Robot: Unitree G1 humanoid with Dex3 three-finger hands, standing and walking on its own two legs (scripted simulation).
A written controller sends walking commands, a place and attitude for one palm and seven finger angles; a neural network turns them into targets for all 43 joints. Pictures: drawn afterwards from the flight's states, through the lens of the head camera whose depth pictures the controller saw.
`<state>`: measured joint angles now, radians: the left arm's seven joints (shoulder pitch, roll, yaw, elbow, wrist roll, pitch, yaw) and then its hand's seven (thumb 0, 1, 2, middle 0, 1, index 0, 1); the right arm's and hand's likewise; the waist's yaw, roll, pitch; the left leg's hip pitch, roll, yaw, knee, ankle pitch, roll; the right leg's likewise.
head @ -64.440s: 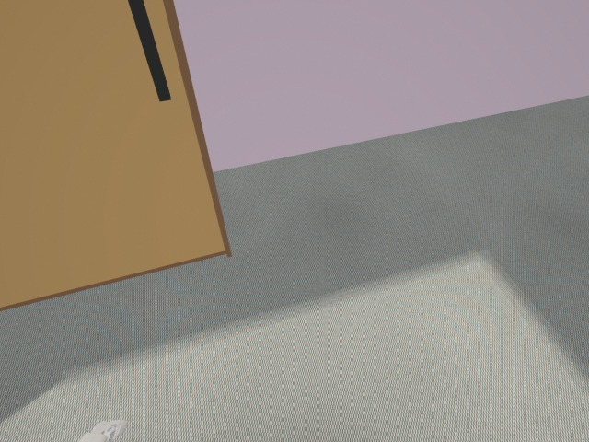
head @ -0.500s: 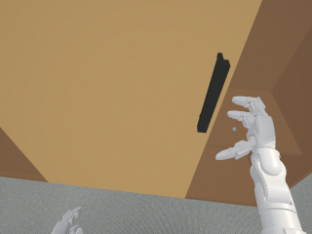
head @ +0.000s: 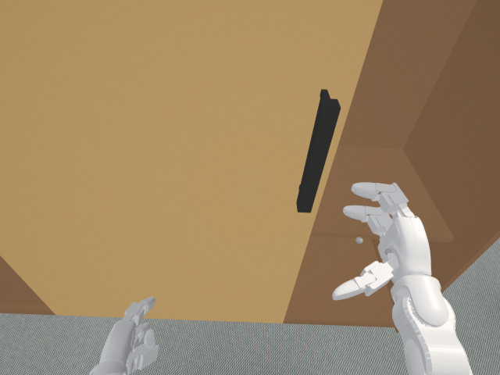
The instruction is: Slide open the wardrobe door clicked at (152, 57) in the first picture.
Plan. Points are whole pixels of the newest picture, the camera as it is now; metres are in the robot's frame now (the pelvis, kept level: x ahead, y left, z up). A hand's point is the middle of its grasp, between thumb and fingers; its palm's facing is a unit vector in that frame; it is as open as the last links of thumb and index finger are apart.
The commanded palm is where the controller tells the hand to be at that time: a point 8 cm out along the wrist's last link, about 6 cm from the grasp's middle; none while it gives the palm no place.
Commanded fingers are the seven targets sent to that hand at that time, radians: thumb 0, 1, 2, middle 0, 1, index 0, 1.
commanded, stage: draw the hand back to the body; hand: right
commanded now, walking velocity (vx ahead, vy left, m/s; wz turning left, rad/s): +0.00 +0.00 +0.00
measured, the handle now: (313, 155) +0.47 -0.10 +0.13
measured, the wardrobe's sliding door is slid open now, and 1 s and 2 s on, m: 0.47 0.47 0.47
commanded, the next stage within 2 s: step back with the hand held close in 1.52 s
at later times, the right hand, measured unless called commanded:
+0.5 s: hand (413, 264) +0.23 -0.19 +0.16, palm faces +0.13 +0.98 -0.12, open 14.4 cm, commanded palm +0.19 -0.24 +0.16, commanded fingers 0.00 0.22 -0.36 0.24 0.96 0.24 0.96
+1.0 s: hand (484, 281) +0.20 -0.26 +0.17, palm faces +0.40 +0.86 -0.32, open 10.2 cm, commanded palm +0.15 -0.30 +0.18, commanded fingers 0.00 -0.68 -0.80 0.21 0.43 0.21 0.43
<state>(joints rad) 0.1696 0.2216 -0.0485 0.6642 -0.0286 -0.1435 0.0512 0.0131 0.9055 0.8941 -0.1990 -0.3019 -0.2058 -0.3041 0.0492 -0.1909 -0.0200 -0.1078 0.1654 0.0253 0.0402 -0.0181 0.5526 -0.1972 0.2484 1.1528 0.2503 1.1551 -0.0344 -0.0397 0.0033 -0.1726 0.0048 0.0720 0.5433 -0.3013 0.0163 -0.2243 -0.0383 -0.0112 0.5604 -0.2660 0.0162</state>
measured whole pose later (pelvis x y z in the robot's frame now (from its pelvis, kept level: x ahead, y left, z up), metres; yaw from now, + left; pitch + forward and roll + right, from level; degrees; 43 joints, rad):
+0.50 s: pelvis -0.01 +0.01 +0.00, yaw +0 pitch -7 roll +1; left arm 0.17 0.25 -0.04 0.67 -0.03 -0.21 0.09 0.02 0.91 0.89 -0.20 -0.30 -0.20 -0.30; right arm 0.23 -0.28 -0.18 -0.30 0.21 0.12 0.09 -0.02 0.48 -0.23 0.25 1.11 0.25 1.12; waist -0.05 -0.05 0.00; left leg -0.09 -0.01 0.07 0.47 -0.26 0.02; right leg -0.15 -0.05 -0.01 0.51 -0.24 0.02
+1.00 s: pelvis +0.00 -0.02 +0.01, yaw +2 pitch -8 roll +1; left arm 0.18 0.21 -0.02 0.72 0.02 -0.18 0.07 0.02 0.90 0.89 -0.20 -0.30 -0.21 -0.30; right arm 0.43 -0.32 -0.28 -0.37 0.07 -0.10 -0.12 0.00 -0.33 -0.62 0.22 0.63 0.22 0.64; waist -0.06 -0.04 0.05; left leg 0.00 0.00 0.04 0.33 -0.19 0.00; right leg -0.06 -0.03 -0.05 0.39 -0.19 0.00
